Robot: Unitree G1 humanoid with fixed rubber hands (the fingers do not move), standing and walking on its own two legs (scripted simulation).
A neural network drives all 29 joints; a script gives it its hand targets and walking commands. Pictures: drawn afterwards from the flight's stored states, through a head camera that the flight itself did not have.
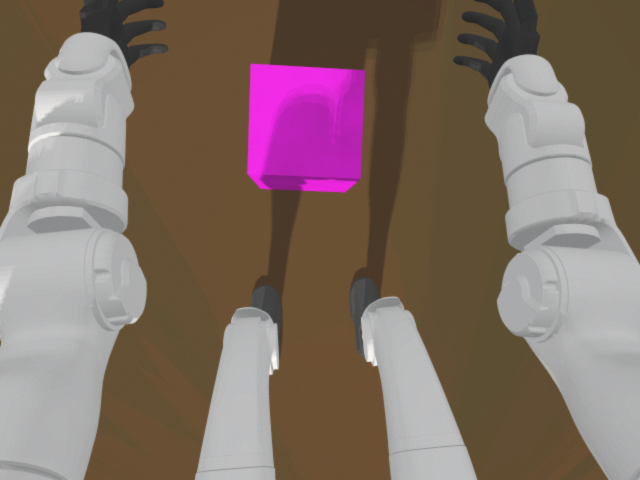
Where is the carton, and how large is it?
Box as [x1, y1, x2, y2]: [247, 64, 364, 191]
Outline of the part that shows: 251,64 247,173 260,188 322,191 345,191 360,178 364,70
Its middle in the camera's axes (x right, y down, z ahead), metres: -0.03 -0.23 +0.84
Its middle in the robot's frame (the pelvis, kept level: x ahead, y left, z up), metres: +0.56 -0.01 -0.53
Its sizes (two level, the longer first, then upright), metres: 0.210 0.200 0.250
